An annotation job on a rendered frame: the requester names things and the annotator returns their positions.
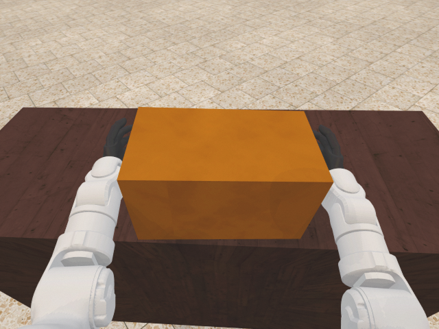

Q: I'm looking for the left robot hand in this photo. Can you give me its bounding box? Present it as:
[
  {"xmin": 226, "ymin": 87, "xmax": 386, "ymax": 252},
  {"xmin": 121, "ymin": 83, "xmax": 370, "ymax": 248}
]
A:
[{"xmin": 102, "ymin": 118, "xmax": 133, "ymax": 161}]

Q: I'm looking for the robot right forearm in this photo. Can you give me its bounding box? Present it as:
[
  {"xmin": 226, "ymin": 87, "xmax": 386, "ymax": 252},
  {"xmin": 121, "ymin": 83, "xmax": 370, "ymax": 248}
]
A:
[{"xmin": 322, "ymin": 169, "xmax": 430, "ymax": 329}]

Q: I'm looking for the carton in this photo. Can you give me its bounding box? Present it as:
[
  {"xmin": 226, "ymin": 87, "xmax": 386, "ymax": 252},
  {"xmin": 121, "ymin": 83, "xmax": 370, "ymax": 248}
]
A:
[{"xmin": 117, "ymin": 107, "xmax": 334, "ymax": 240}]

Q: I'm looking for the left robot upper arm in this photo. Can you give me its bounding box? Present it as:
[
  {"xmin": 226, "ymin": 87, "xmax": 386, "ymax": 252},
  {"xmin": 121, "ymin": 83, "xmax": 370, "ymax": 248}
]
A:
[{"xmin": 17, "ymin": 265, "xmax": 115, "ymax": 329}]

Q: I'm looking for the pedestal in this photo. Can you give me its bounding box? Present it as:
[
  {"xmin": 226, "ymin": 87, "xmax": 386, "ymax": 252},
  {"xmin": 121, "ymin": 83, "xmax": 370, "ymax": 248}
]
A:
[{"xmin": 0, "ymin": 108, "xmax": 439, "ymax": 329}]

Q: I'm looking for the robot left forearm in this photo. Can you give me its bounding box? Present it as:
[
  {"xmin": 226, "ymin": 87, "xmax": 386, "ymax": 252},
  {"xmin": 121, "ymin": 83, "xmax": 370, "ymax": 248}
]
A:
[{"xmin": 31, "ymin": 156, "xmax": 123, "ymax": 323}]

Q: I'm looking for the right robot hand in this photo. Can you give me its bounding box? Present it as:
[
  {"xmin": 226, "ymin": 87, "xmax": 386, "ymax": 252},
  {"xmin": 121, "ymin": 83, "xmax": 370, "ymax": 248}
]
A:
[{"xmin": 312, "ymin": 125, "xmax": 344, "ymax": 170}]

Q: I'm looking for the right robot upper arm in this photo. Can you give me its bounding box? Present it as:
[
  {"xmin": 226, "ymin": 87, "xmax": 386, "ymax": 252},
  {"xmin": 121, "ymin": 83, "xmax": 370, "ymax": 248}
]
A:
[{"xmin": 341, "ymin": 287, "xmax": 429, "ymax": 329}]

